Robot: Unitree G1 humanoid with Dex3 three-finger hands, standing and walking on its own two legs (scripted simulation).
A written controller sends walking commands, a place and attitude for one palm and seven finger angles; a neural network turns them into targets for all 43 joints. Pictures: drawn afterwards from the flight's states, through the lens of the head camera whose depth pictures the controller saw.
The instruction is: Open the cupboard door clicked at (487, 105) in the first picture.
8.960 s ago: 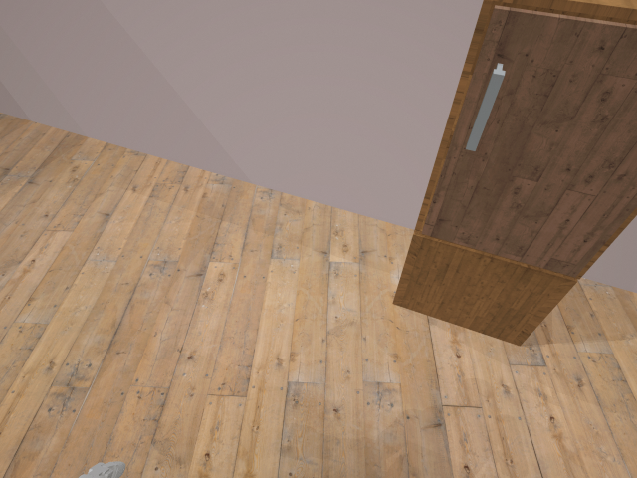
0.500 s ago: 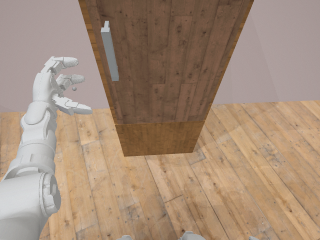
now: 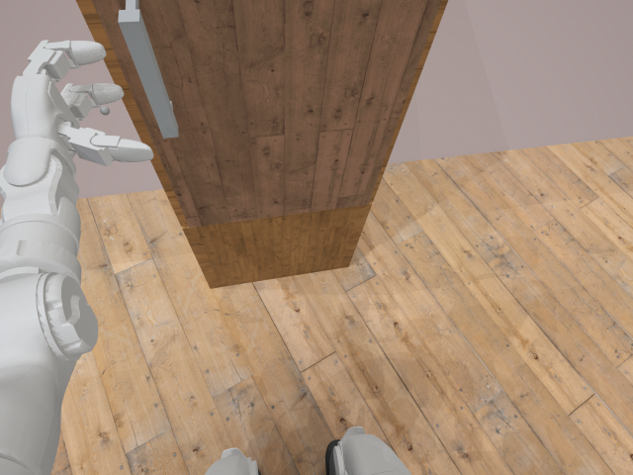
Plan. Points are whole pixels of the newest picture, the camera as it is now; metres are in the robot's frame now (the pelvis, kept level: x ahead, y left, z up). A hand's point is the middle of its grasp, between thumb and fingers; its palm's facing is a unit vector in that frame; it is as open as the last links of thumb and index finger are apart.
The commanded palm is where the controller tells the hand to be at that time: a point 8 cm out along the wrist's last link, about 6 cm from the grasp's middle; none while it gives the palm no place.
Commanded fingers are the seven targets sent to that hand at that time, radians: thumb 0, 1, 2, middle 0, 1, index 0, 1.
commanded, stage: move the hooked fingers beside the handle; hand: left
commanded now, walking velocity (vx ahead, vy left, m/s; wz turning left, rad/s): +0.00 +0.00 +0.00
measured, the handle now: (153, 72) +0.59 +0.15 +0.11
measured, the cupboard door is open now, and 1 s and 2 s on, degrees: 0 0 0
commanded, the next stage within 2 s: slide the fingers in behind the handle in 0.78 s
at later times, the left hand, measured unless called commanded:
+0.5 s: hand (114, 117) +0.53 +0.19 +0.11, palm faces +0.07 -1.00 +0.00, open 14.0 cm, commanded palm +0.50 +0.23 +0.11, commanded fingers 0.00 -0.50 0.30 -0.30 -1.20 -0.30 -1.20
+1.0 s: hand (104, 121) +0.52 +0.20 +0.11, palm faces +0.08 -1.00 +0.00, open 14.0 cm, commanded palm +0.50 +0.23 +0.11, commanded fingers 0.00 -0.50 0.30 -0.30 -1.20 -0.30 -1.20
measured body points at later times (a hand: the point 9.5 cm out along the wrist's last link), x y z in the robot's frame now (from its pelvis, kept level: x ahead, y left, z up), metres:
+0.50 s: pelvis +0.01 +0.00 +0.00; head +0.12 +0.02 +0.44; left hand +0.52 +0.24 +0.11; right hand +0.02 -0.26 -0.11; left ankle -0.01 +0.11 -0.70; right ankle +0.02 -0.12 -0.70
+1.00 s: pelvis +0.00 +0.00 +0.00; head +0.11 +0.01 +0.44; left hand +0.51 +0.25 +0.11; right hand -0.01 -0.27 -0.11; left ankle -0.01 +0.11 -0.70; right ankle +0.02 -0.12 -0.70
